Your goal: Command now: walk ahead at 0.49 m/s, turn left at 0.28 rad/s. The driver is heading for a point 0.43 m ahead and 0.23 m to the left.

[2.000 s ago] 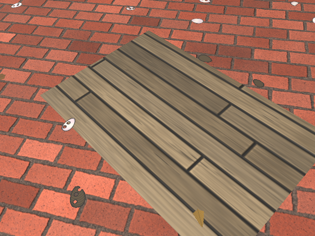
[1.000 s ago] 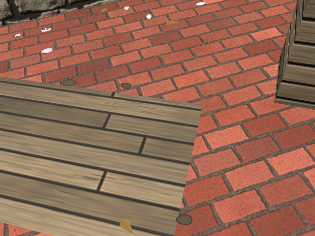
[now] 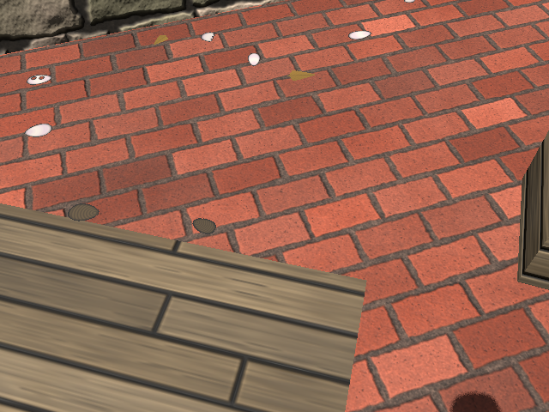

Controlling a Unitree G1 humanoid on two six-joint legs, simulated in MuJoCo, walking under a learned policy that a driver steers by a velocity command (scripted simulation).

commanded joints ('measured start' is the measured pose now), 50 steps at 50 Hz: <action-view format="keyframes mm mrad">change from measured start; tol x16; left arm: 1 150 88 30 17 -11 -16 8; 18 354 110 30 137 -17 -28 42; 43 87 59 16 0 -20 50 30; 50 293 126 25 91 -30 23 53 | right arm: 1 2 -102 -29 -56 -10 -3 6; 17 -409 -33 -4 -212 -31 40 63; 24 48 -243 -96 -103 -54 30 19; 30 -184 -114 -53 -128 0 11 0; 50 64 -56 -3 22 16 33 -33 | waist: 1 60 -52 -64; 22 -25 -111 -106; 25 -52 208 -322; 29 62 -64 -53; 46 35 73 -69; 50 54 -228 -264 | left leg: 1 -338 103 -59 129 115 10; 18 -415 65 149 -422 351 18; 23 64 -61 136 -569 170 153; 24 338 176 -197 -605 56 241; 25 495 378 -741 -764 122 378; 29 100 252 -236 -778 868 221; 35 83 155 -61 -770 1165 124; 47 189 186 -98 -586 1100 67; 48 127 153 -89 -513 986 30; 50 -29 -43 -21 -271 -39 -27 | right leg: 1 309 -321 375 -357 -15 -92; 16 417 -261 -79 -384 446 -17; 22 514 -300 -142 72 970 -13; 23 401 -282 -153 311 806 9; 25 -265 22 0 937 -380 98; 39 -124 -87 75 293 60 116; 46 18 -36 80 31 -25 52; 47 99 -35 84 -79 41 36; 50 460 -409 439 -105 1024 -216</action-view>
